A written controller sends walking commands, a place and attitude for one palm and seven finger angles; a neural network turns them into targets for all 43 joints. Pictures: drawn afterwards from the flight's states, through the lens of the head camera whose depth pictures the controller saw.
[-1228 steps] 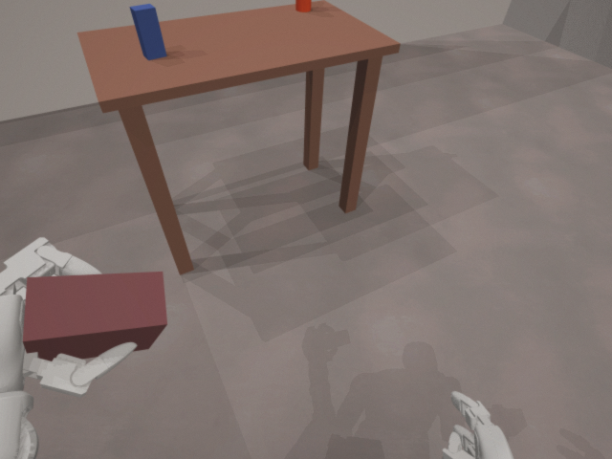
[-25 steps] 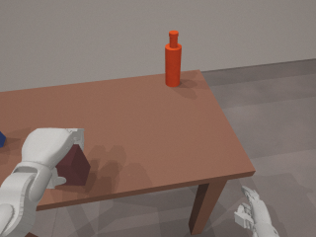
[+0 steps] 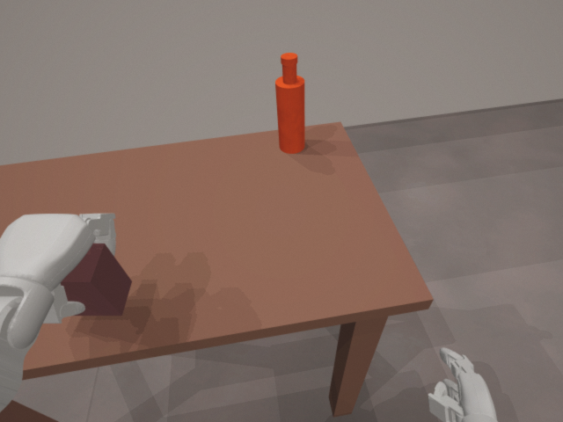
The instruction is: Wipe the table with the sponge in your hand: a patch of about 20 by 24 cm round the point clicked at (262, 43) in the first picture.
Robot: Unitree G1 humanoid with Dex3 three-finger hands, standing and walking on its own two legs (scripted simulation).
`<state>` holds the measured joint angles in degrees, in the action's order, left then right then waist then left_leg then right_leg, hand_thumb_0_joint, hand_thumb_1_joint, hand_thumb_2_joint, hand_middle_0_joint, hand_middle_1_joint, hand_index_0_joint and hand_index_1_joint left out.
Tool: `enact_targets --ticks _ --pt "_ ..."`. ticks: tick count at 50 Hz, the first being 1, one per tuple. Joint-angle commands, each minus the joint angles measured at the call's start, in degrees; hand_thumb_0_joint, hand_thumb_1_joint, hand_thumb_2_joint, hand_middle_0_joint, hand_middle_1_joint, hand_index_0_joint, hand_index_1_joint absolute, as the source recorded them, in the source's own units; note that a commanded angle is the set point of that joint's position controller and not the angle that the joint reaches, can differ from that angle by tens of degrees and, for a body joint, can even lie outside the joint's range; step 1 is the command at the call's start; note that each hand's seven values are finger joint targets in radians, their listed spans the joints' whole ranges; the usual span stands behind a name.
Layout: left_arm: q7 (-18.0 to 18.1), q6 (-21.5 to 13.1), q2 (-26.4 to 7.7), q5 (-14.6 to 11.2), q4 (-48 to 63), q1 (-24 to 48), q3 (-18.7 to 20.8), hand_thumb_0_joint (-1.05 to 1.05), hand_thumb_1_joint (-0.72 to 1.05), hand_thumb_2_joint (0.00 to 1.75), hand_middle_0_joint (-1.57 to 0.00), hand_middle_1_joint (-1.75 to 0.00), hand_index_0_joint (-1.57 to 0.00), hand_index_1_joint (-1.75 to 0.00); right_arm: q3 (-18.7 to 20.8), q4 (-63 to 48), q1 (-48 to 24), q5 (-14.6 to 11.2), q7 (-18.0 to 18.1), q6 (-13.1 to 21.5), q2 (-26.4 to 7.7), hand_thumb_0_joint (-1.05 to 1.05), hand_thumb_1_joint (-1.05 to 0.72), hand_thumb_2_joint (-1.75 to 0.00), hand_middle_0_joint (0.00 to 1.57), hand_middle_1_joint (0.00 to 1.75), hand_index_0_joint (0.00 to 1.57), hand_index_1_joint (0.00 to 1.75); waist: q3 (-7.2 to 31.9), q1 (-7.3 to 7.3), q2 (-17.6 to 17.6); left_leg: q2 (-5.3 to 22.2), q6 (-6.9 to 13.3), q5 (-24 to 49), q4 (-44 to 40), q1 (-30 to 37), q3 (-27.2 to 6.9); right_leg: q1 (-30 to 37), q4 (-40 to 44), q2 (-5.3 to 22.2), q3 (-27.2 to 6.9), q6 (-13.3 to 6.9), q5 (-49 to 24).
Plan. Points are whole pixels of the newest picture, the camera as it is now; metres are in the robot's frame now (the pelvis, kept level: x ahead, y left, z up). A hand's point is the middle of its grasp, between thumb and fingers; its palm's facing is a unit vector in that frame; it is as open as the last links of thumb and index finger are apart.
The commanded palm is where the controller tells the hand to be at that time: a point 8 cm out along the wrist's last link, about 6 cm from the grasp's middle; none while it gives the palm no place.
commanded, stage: move the sponge above the wiping area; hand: left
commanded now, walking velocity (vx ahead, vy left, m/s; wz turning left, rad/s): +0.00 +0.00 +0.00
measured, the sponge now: (80, 286) +0.21 +0.34 +0.09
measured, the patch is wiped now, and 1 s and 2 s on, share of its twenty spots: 0.00 0.00 0.10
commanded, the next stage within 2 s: lower the sponge onto the table in 0.06 s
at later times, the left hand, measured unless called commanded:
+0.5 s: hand (47, 240) +0.22 +0.36 +0.16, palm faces +0.18 +0.03 -0.98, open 9.4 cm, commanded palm +0.19 +0.36 +0.20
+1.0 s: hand (36, 246) +0.23 +0.39 +0.14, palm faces +0.10 -0.01 -0.99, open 9.4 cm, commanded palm +0.19 +0.36 +0.18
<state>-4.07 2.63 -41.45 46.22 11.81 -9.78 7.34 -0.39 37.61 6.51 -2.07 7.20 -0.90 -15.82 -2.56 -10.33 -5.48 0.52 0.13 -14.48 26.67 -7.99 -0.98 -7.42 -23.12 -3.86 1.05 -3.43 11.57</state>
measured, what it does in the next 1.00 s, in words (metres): stands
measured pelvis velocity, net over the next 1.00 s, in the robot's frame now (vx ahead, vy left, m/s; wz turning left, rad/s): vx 0.00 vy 0.04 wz -0.01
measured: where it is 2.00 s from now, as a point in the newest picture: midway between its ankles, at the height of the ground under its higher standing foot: outside the picture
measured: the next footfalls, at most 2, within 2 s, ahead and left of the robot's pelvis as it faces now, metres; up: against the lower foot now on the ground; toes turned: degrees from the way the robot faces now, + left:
none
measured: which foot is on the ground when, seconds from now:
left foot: down 0.00-1.00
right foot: down 0.00-1.00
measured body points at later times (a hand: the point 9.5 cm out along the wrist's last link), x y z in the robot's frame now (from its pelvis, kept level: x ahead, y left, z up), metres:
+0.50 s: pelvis +0.00 +0.02 +0.00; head -0.01 -0.01 +0.45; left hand +0.21 +0.35 +0.21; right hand +0.23 -0.19 -0.09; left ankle +0.00 +0.12 -0.74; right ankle +0.02 -0.09 -0.74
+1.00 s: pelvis +0.00 +0.04 +0.00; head +0.00 +0.01 +0.45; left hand +0.22 +0.39 +0.19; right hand +0.23 -0.16 -0.09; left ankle +0.00 +0.12 -0.74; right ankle +0.02 -0.09 -0.74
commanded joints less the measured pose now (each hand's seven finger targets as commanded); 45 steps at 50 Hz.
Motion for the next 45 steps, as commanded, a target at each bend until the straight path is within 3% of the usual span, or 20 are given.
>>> enact_targets --ticks 1,7,10,11,12,13,16,17,18,21,23,25,28,32,36,37,39,40,42,45 --pt "7.46 6.14 -17.38 -1.27 -2.32 23.42 16.09 0.00 0.10 1.30 -1.20 -1.60 -1.20 -1.60 2.53 -6.43 -11.29 -1.16 -0.29 2.69 -6.76 0.00 -0.90 -0.90 0.20 0.30 0.20 0.30 8.51 3.18 -0.91 -1.48 1.02 9.83 -3.13 0.87 -2.71 -0.82 6.60 4.35 -10.12 -1.50 -2.25" --pt "-3.24 15.19 -10.23 -0.95 -4.34 13.31 5.11 0.00 0.10 1.30 -1.20 -1.60 -1.20 -1.60 0.50 -9.16 -17.67 -2.04 -1.41 2.63 -6.90 0.00 -0.90 -0.90 0.20 0.30 0.20 0.30 10.77 4.23 3.55 -2.13 2.07 10.17 -3.58 -2.35 -2.20 2.45 3.14 4.85 -8.21 -0.24 -7.55" --pt "-7.98 12.12 -11.95 -1.27 3.32 11.83 4.69 0.00 0.10 1.30 -1.20 -1.60 -1.20 -1.60 0.27 -10.90 -14.91 -1.27 -1.47 2.57 -6.79 0.00 -0.90 -0.90 0.20 0.30 0.20 0.30 13.69 4.38 5.08 -2.20 3.12 11.38 -2.45 -1.29 -2.34 3.19 1.63 5.49 -5.56 0.85 -10.19" --pt "-8.30 9.92 -15.66 -1.01 6.00 11.12 8.38 0.00 0.10 1.30 -1.20 -1.60 -1.20 -1.60 0.28 -11.13 -13.91 -0.90 -1.32 2.69 -6.53 0.00 -0.90 -0.90 0.20 0.30 0.20 0.30 14.78 3.84 5.88 -2.30 3.45 11.97 -2.02 -0.07 -2.46 3.11 1.46 5.35 -5.39 0.92 -10.04" --pt "-7.93 7.72 -18.17 -0.52 10.80 10.81 11.21 0.00 0.10 1.30 -1.20 -1.60 -1.20 -1.60 -0.24 -12.34 -15.98 -0.83 -1.27 3.61 -5.81 0.00 -0.90 -0.90 0.20 0.30 0.20 0.30 16.02 3.26 4.76 -2.29 3.37 12.58 -1.76 1.66 -3.19 3.15 1.53 4.32 -7.90 0.12 -9.53" --pt "-7.07 4.99 -19.52 -0.27 13.62 11.73 12.99 0.00 0.10 1.30 -1.20 -1.60 -1.20 -1.60 -0.29 -12.31 -13.51 -0.03 -0.70 3.48 -5.40 0.00 -0.90 -0.90 0.20 0.30 0.20 0.30 17.76 2.54 3.77 -2.42 3.66 14.06 -1.67 2.77 -2.50 3.86 1.17 5.09 -5.16 0.33 -9.67" --pt "-1.29 -0.69 -24.58 0.55 13.52 13.60 21.82 0.00 0.10 1.30 -1.20 -1.60 -1.20 -1.60 0.63 -11.01 -10.29 0.61 0.38 3.60 -5.04 0.00 -0.90 -0.90 0.20 0.30 0.20 0.30 13.53 1.45 1.48 -2.02 2.83 15.25 -1.93 4.05 -3.21 0.51 2.91 4.15 -6.33 -0.64 -8.01" --pt "1.25 -0.61 -26.65 0.80 15.31 13.59 24.86 0.00 0.10 1.30 -1.20 -1.60 -1.20 -1.60 0.76 -10.94 -11.72 0.41 0.17 4.10 -5.05 0.00 -0.90 -0.90 0.20 0.30 0.20 0.30 12.21 0.61 -2.49 -2.04 2.22 14.83 -2.48 3.70 -4.52 0.17 3.68 2.97 -10.01 -2.11 -6.83" --pt "3.73 -0.44 -22.60 0.61 14.38 15.71 22.32 0.00 0.10 1.30 -1.20 -1.60 -1.20 -1.60 1.32 -10.07 -10.12 0.42 -0.03 3.47 -4.42 0.00 -0.90 -0.90 0.20 0.30 0.20 0.30 12.31 1.10 -4.13 -1.56 1.63 16.13 -2.81 3.08 -3.90 0.77 3.39 3.57 -8.10 -2.02 -7.00" --pt "9.16 3.68 -17.97 -0.76 7.97 18.18 19.96 0.00 0.10 1.30 -1.20 -1.60 -1.20 -1.60 2.73 -8.09 -10.70 -0.28 -1.24 2.06 -5.12 0.00 -0.90 -0.90 0.20 0.30 0.20 0.30 9.97 1.16 -9.91 -1.03 -0.28 14.97 -3.16 1.46 -3.26 -0.38 4.58 3.85 -9.20 -2.41 -5.53" --pt "9.31 8.44 -15.25 -1.67 2.26 18.30 17.04 0.00 0.10 1.30 -1.20 -1.60 -1.20 -1.60 2.46 -7.03 -12.66 -0.89 -2.00 1.51 -6.01 0.00 -0.90 -0.90 0.20 0.30 0.20 0.30 9.34 1.53 -4.67 -0.70 -0.24 12.54 -4.35 -0.29 -2.81 0.35 4.71 4.13 -8.37 -1.97 -3.95" --pt "6.77 12.77 -12.71 -1.66 -2.36 16.04 12.33 0.00 0.10 1.30 -1.20 -1.60 -1.20 -1.60 1.99 -7.21 -14.00 -1.16 -1.93 0.87 -7.08 0.00 -0.90 -0.90 0.20 0.30 0.20 0.30 9.12 2.30 2.71 -0.78 0.32 10.42 -5.44 -1.64 -2.56 0.57 4.74 4.33 -6.83 -0.77 -3.64" --pt "0.81 17.09 -7.04 -1.49 -1.12 14.26 3.98 0.00 0.10 1.30 -1.20 -1.60 -1.20 -1.60 0.65 -8.80 -16.39 -2.00 -1.97 1.17 -7.18 0.00 -0.90 -0.90 0.20 0.30 0.20 0.30 10.37 3.74 3.14 -0.88 0.92 8.83 -6.75 -2.18 -2.55 0.91 3.70 4.37 -4.11 -0.06 -4.01" --pt "-4.80 14.78 -2.36 -0.25 10.67 17.62 -3.88 0.00 0.10 1.30 -1.20 -1.60 -1.20 -1.60 -1.07 -12.13 -19.24 -2.11 -1.77 3.22 -4.78 0.00 -0.90 -0.90 0.20 0.30 0.20 0.30 13.91 5.25 1.04 -0.83 2.11 7.56 -7.07 1.29 -4.72 0.37 2.63 3.20 -4.06 -0.27 -3.77" --pt "-3.05 5.76 -16.45 5.08 16.75 20.14 8.68 0.00 0.10 1.30 -1.20 -1.60 -1.20 -1.60 -0.04 -10.45 -12.65 0.65 -0.50 3.44 -5.32 0.00 -0.90 -0.90 0.20 0.30 0.20 0.30 17.09 2.88 1.25 -0.45 2.54 11.47 -6.88 3.26 -6.00 2.95 1.72 3.01 -3.36 -0.59 -4.42" --pt "-0.72 4.42 -22.18 6.54 19.72 19.95 14.92 0.00 0.10 1.30 -1.20 -1.60 -1.20 -1.60 -0.18 -10.46 -14.32 0.92 -0.39 3.88 -5.56 0.00 -0.90 -0.90 0.20 0.30 0.20 0.30 17.79 1.53 -2.48 -0.14 2.57 11.05 -7.48 2.21 -7.05 5.77 0.86 1.39 -6.48 -1.66 -5.19" --pt "3.54 3.09 -18.23 7.42 13.83 19.70 14.89 0.00 0.10 1.30 -1.20 -1.60 -1.20 -1.60 0.42 -9.03 -11.04 1.24 -0.06 3.15 -4.00 0.00 -0.90 -0.90 0.20 0.30 0.20 0.30 13.55 1.49 -3.16 -0.03 0.47 15.83 -7.49 1.36 -6.58 3.32 1.59 1.79 -5.23 -2.11 -5.18" --pt "4.76 3.49 -15.33 5.62 10.92 18.58 14.02 0.00 0.10 1.30 -1.20 -1.60 -1.20 -1.60 0.93 -8.66 -10.87 0.80 -0.65 2.61 -4.26 0.00 -0.90 -0.90 0.20 0.30 0.20 0.30 11.29 1.57 -3.58 -0.28 -0.36 16.38 -7.05 1.32 -6.42 1.80 3.13 2.16 -5.66 -2.29 -5.13" --pt "6.74 6.74 -14.08 2.35 6.91 15.79 15.43 0.00 0.10 1.30 -1.20 -1.60 -1.20 -1.60 1.24 -7.67 -14.18 -0.24 -2.01 1.80 -4.76 0.00 -0.90 -0.90 0.20 0.30 0.20 0.30 8.84 0.34 -5.74 -0.67 -1.23 16.62 -6.63 1.39 -5.93 1.46 4.70 2.02 -8.15 -3.26 -5.52" --pt "6.82 12.26 -9.16 -0.26 1.37 14.30 10.55 0.00 0.10 1.30 -1.20 -1.60 -1.20 -1.60 1.40 -7.21 -14.39 -0.57 -2.95 0.51 -5.96 0.00 -0.90 -0.90 0.20 0.30 0.20 0.30 8.38 1.10 -1.61 -0.44 -1.35 14.54 -6.95 -1.14 -3.87 1.07 4.58 3.53 -5.05 -1.50 -5.66"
